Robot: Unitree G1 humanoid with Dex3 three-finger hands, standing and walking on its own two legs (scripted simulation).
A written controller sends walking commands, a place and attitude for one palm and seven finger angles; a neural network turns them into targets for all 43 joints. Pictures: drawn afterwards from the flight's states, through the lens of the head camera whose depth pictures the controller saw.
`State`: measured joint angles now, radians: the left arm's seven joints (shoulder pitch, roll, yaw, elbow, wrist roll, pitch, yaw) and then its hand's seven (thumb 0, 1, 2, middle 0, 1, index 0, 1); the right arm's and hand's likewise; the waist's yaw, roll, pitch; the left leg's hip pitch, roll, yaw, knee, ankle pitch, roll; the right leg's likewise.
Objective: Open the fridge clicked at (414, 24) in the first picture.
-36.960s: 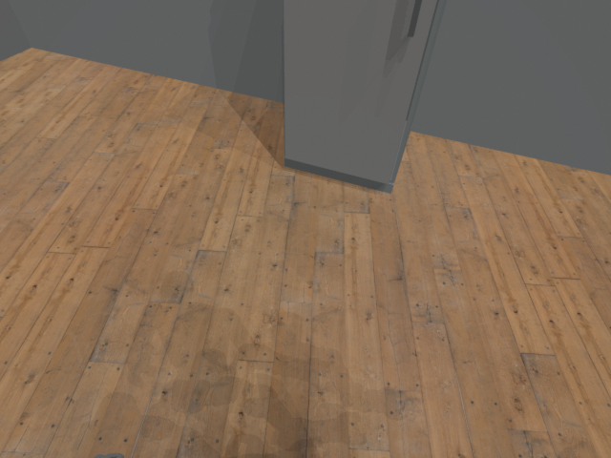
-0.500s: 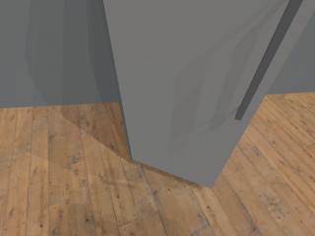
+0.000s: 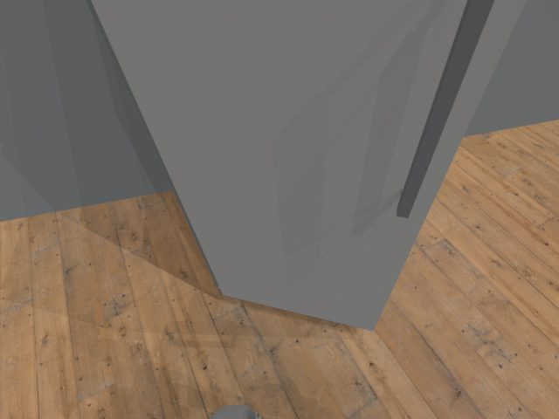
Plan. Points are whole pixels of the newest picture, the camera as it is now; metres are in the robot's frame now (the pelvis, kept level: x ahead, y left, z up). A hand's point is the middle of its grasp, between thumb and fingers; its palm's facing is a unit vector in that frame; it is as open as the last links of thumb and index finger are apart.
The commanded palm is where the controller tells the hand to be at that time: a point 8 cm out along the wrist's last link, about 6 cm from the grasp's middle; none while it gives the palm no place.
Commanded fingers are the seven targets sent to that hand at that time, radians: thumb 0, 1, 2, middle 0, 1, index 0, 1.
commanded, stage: shuffle to correct the standing spot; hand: right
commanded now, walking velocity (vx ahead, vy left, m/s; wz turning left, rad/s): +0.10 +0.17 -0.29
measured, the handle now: (436, 110) +0.46 -0.17 +0.20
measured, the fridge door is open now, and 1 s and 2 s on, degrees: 27 27 27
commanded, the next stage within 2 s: come to a stop and stand still in 0.20 s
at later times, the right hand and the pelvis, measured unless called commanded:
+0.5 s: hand out of the picture +0.14 -0.10 -0.18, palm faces +0.20 +0.96 -0.19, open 7.2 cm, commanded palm none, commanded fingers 0.00 -0.90 -0.90 0.20 0.30 0.20 0.30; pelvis +0.09 +0.09 -0.01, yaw -10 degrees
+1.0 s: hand out of the picture +0.02 -0.06 -0.17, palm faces +0.19 +0.96 -0.23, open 7.4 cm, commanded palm none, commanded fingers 0.00 -0.90 -0.90 0.20 0.30 0.20 0.30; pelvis +0.06 +0.11 -0.01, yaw -9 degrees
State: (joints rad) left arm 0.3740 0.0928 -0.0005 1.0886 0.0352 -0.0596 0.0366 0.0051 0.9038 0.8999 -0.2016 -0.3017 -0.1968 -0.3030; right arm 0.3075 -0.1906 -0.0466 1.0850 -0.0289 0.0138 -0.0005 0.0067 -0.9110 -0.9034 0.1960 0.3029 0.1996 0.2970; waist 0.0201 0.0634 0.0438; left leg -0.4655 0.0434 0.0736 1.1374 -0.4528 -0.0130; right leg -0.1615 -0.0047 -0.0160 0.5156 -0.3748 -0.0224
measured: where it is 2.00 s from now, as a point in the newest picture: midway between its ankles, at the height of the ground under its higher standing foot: outside the picture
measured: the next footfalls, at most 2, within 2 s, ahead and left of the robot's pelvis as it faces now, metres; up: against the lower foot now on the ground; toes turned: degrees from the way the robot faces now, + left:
left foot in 0.24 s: +0.19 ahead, +0.17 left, +0.00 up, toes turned +1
right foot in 0.54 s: +0.12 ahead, +0.00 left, +0.00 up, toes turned -12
